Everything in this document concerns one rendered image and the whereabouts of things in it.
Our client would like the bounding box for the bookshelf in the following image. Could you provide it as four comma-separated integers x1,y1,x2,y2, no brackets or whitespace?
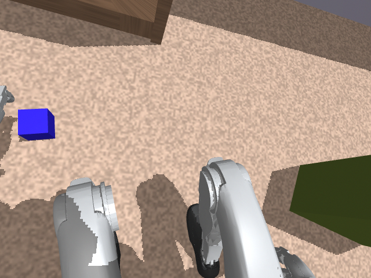
10,0,173,45

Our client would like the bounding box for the right robot hand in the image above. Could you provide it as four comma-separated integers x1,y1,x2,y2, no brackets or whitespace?
275,246,316,278

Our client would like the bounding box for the right robot foot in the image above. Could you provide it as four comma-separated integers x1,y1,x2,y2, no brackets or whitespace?
186,203,220,278

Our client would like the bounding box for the left robot hand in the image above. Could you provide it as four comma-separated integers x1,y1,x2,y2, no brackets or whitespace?
0,86,14,123

